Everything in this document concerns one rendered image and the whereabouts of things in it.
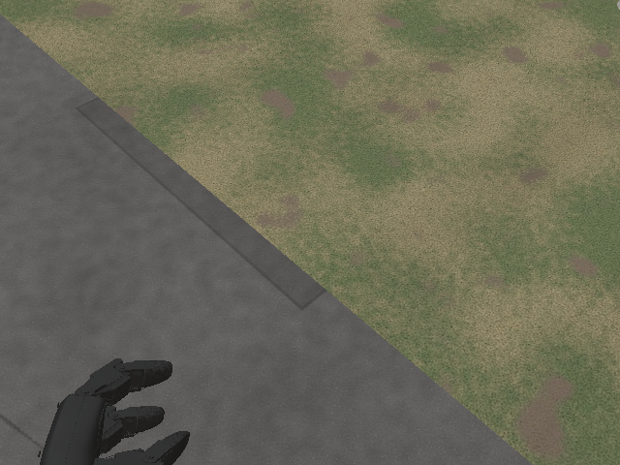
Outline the robot left hand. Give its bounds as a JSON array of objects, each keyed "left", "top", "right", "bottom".
[{"left": 38, "top": 358, "right": 190, "bottom": 465}]

